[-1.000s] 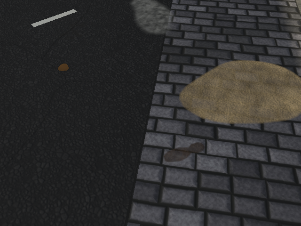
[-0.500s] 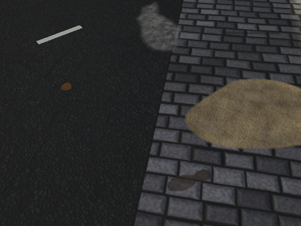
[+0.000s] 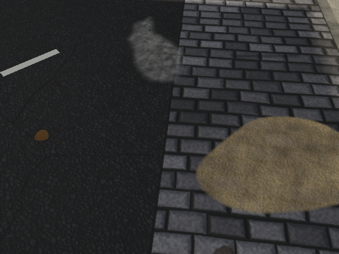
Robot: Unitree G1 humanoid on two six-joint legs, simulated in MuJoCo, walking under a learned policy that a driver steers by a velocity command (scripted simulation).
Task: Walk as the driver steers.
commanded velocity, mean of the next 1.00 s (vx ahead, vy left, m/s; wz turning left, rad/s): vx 0.50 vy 0.00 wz -0.10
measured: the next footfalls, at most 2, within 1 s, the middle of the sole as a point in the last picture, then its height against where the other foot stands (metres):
right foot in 0.30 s outside the picture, level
left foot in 0.86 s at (152, 224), level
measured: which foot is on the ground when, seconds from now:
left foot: down 0.00-0.32, up 0.34-0.84, down 0.86-1.00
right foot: up 0.00-0.28, down 0.30-0.86, up 0.88-1.00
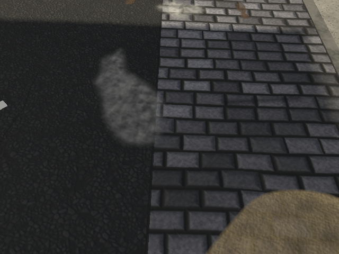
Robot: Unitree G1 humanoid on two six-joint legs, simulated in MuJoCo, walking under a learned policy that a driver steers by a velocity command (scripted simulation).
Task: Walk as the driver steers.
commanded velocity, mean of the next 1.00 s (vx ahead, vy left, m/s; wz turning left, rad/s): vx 0.50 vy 0.00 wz -0.54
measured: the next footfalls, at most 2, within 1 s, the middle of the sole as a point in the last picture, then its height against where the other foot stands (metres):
right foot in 0.40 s outside the picture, level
left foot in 0.92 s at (198, 205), level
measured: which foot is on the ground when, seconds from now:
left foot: down 0.00-0.42, up 0.44-0.90, down 0.92-1.00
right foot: up 0.00-0.38, down 0.40-0.94, up 0.96-1.00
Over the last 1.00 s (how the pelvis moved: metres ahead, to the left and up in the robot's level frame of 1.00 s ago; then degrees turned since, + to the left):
0.54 -0.02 -0.01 -7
